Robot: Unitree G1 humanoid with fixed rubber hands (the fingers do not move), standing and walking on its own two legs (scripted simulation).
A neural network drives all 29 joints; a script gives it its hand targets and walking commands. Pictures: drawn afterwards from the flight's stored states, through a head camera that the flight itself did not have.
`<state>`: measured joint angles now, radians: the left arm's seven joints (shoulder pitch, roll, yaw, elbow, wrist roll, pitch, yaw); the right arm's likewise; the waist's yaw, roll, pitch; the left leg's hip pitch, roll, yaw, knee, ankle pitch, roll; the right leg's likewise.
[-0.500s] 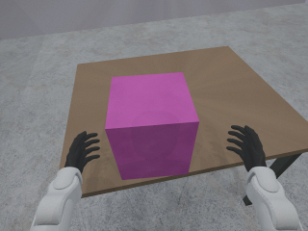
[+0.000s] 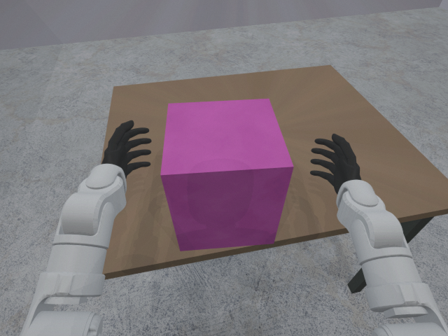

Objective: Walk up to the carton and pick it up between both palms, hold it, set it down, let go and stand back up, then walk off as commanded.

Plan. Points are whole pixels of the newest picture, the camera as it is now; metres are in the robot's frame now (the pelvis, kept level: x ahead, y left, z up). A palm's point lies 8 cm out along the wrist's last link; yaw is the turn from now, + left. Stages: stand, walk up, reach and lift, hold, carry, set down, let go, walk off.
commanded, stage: reach and lift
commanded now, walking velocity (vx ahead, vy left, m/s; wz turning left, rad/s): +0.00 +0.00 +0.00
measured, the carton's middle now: (223, 176) +0.43 +0.02 +0.04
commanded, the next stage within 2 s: none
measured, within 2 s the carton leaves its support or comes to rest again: neither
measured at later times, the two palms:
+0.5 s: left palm (115, 134) +0.41 +0.21 +0.17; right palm (340, 142) +0.42 -0.19 +0.15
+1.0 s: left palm (119, 165) +0.42 +0.23 +0.09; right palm (338, 168) +0.42 -0.21 +0.08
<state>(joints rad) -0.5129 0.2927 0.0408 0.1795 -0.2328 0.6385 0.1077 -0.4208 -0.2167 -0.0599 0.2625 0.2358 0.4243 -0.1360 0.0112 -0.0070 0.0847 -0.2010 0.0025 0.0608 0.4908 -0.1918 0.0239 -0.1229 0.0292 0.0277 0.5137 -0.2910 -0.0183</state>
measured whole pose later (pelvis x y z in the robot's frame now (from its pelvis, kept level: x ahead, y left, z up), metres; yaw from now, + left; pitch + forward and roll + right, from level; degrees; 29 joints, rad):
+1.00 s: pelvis +0.02 +0.00 +0.00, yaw +0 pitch +4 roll +0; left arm -0.70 0.32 0.04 0.85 -0.25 0.11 0.05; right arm -0.71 -0.27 -0.06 0.92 0.28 0.11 -0.10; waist 0.01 -0.01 -0.02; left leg -0.38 0.01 0.06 0.49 -0.19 0.02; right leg -0.29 0.03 0.03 0.50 -0.29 -0.02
